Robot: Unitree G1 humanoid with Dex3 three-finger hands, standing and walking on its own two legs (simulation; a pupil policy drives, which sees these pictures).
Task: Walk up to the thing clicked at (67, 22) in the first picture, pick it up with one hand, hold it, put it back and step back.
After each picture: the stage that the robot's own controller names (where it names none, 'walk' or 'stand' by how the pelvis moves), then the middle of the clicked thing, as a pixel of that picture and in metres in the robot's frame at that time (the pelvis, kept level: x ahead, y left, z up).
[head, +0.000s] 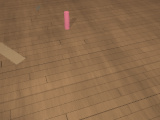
stand; (66, 20) +1.92 +0.19 -0.65
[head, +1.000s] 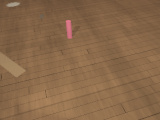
walk; (69, 29) +1.78 +0.29 -0.65
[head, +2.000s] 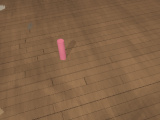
walk; (61, 49) +1.22 +0.27 -0.65
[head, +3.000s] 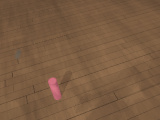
walk; (55, 89) +0.77 +0.28 -0.65
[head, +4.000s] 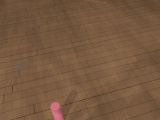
walk; (57, 114) +0.56 +0.24 -0.65
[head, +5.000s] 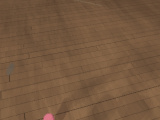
stand; out of the picture +0.47 +0.21 -0.65
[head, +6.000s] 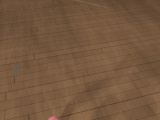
stand; out of the picture +0.45 +0.19 -0.65
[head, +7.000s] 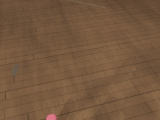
stand; out of the picture +0.48 +0.20 -0.66
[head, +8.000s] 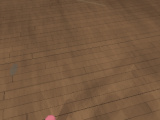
stand; out of the picture +0.46 +0.21 -0.66
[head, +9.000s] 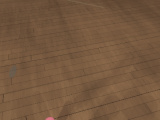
stand; out of the picture +0.45 +0.21 -0.66
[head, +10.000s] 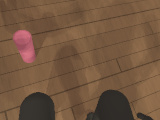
go down; (26, 48) +0.53 +0.21 -0.33
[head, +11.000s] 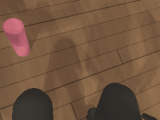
go down; (19, 40) +0.54 +0.22 -0.27
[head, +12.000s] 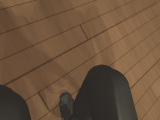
close in; out of the picture +0.53 +0.28 -0.18
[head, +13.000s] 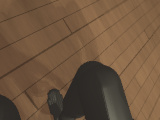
close; out of the picture +0.52 +0.29 -0.17
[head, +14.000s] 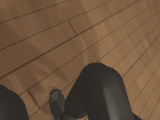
lift; out of the picture +0.47 +0.26 -0.17
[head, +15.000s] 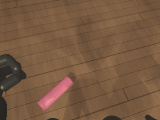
lift; (55, 92) +0.48 +0.14 -0.54
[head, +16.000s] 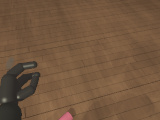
close; out of the picture +0.46 +0.16 -0.70
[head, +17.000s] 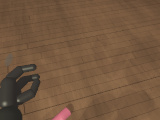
close; out of the picture +0.47 +0.17 -0.70
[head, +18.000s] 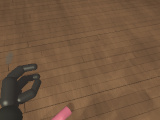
stand; out of the picture +0.47 +0.16 -0.70
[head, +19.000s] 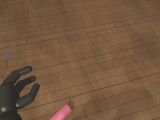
stand; (56, 119) +0.46 +0.16 -0.70
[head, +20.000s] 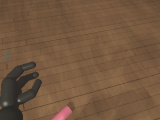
stand; out of the picture +0.46 +0.16 -0.69
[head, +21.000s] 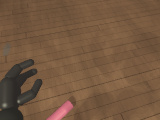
close; (57, 115) +0.46 +0.15 -0.66
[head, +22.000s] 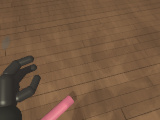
close; (58, 110) +0.46 +0.15 -0.65
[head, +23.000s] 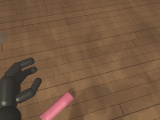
close; (57, 107) +0.46 +0.14 -0.64
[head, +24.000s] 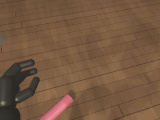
close; (57, 109) +0.45 +0.14 -0.65
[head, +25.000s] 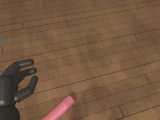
close; (58, 110) +0.44 +0.13 -0.65
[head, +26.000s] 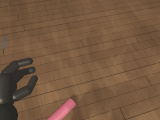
close; (59, 114) +0.43 +0.13 -0.65
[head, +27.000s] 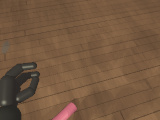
close; (61, 118) +0.43 +0.12 -0.66
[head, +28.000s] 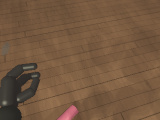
close; out of the picture +0.41 +0.11 -0.66
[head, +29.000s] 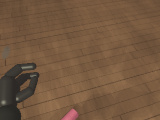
close; out of the picture +0.41 +0.11 -0.67
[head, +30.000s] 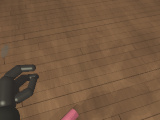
close; out of the picture +0.40 +0.10 -0.68
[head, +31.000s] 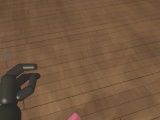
close; out of the picture +0.40 +0.10 -0.68
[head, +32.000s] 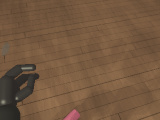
close; out of the picture +0.39 +0.09 -0.68
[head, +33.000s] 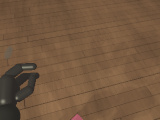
close; out of the picture +0.37 +0.08 -0.69
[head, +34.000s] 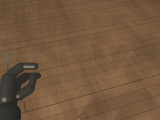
close; out of the picture +0.37 +0.08 -0.69
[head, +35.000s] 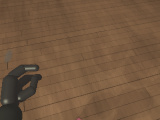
close; out of the picture +0.37 +0.07 -0.69
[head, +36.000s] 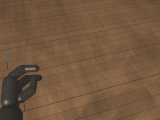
close; out of the picture +0.36 +0.06 -0.69
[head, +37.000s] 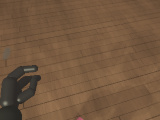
close; out of the picture +0.35 +0.05 -0.69
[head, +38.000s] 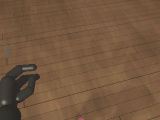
close; out of the picture +0.35 +0.05 -0.69
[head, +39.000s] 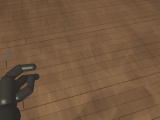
close; out of the picture +0.34 +0.05 -0.70
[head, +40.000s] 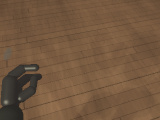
close; out of the picture +0.33 +0.04 -0.69
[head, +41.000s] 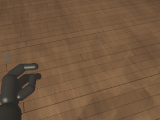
close; out of the picture +0.33 +0.04 -0.70
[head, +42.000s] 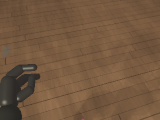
close; out of the picture +0.33 +0.03 -0.68
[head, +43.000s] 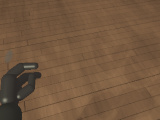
close; out of the picture +0.32 +0.02 -0.69
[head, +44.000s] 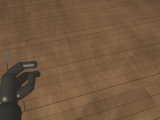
close; out of the picture +0.32 +0.02 -0.70
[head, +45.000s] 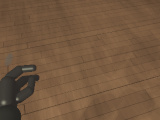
close; out of the picture +0.30 +0.01 -0.70
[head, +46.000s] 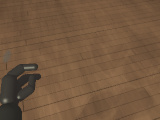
close; out of the picture +0.30 +0.01 -0.70
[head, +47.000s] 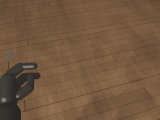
close; out of the picture +0.30 +0.00 -0.70
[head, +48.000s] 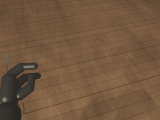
close; out of the picture +0.29 +0.00 -0.70
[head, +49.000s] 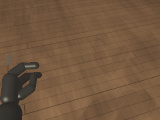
close; out of the picture +0.28 -0.01 -0.70
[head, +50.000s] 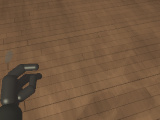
close; out of the picture +0.28 -0.02 -0.70
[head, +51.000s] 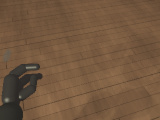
close; out of the picture +0.27 -0.03 -0.69
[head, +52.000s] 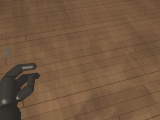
close; out of the picture +0.27 -0.03 -0.69
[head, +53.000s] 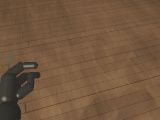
close; out of the picture +0.26 -0.03 -0.70
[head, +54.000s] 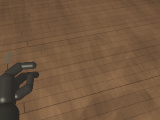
close; out of the picture +0.25 -0.04 -0.69
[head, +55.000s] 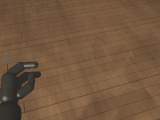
close; out of the picture +0.25 -0.04 -0.70
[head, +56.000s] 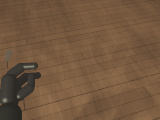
close; out of the picture +0.24 -0.05 -0.70
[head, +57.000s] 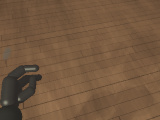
close; out of the picture +0.24 -0.06 -0.69
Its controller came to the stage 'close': yes
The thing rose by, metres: 0.10
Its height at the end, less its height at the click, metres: -0.09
